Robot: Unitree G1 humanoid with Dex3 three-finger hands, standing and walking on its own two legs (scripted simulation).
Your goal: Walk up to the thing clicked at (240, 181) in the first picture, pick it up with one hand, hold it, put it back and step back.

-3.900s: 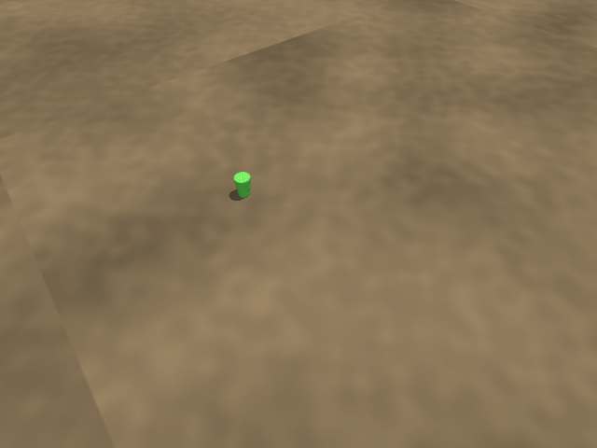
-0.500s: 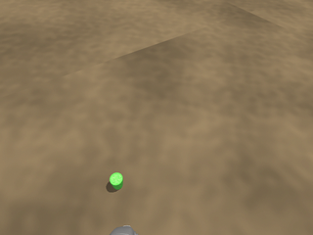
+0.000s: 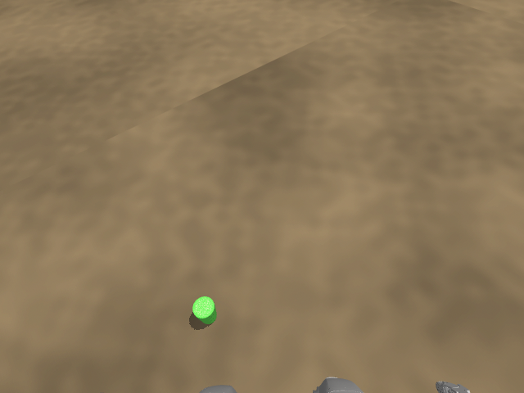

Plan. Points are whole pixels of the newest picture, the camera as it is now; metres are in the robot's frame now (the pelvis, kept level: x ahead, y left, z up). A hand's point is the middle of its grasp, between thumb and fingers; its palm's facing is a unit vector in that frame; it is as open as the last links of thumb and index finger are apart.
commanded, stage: walk up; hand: left
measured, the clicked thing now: (206, 312) +0.46 +0.26 -0.70
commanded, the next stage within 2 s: stand in 1.44 s
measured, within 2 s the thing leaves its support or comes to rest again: neither
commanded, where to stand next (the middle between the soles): +0.11 +0.01 m, yaw +0 degrees
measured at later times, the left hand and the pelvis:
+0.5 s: hand out of the picture +0.09 +0.26 -0.13, palm faces -0.02 -0.94 -0.33, open 7.4 cm; pelvis +0.01 +0.01 +0.02, yaw +0 degrees
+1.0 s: hand out of the picture +0.11 +0.25 -0.13, palm faces +0.02 -0.94 -0.34, open 7.4 cm; pelvis +0.03 +0.00 +0.03, yaw +1 degrees
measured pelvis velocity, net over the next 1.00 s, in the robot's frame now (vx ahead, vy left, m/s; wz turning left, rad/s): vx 0.03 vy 0.00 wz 0.01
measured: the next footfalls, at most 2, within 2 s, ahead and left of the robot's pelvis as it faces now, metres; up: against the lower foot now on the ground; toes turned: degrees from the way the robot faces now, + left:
none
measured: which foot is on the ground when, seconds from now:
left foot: down 0.00-1.00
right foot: down 0.00-1.00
